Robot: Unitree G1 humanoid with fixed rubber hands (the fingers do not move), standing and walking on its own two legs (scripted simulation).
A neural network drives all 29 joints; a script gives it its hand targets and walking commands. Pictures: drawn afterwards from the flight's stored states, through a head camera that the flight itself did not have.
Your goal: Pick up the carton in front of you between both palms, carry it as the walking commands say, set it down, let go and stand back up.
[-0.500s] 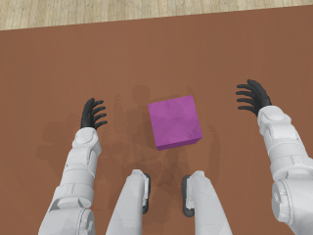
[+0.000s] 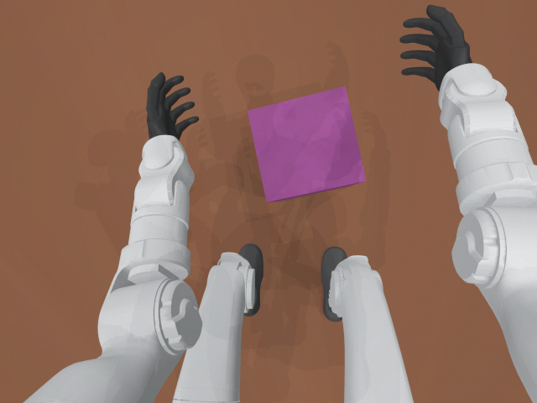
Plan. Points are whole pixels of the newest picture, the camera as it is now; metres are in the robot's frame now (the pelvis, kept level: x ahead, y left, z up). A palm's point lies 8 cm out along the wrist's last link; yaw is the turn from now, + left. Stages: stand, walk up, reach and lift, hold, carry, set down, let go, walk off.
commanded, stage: reach and lift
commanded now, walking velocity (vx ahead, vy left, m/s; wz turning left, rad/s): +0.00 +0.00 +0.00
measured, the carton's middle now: (305, 153) +0.47 -0.02 -0.49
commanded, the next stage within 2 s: none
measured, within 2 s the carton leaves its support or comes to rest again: leaves its support in 1.46 s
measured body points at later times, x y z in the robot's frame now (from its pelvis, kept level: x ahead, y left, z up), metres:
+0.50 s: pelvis -0.04 +0.02 -0.19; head +0.31 -0.01 +0.08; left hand +0.45 +0.18 -0.36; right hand +0.51 -0.20 -0.37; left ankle +0.09 +0.15 -0.58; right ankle +0.08 -0.09 -0.58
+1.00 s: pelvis -0.04 +0.01 -0.24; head +0.32 -0.03 +0.03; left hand +0.47 +0.19 -0.41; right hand +0.51 -0.17 -0.42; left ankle +0.09 +0.15 -0.58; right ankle +0.08 -0.09 -0.58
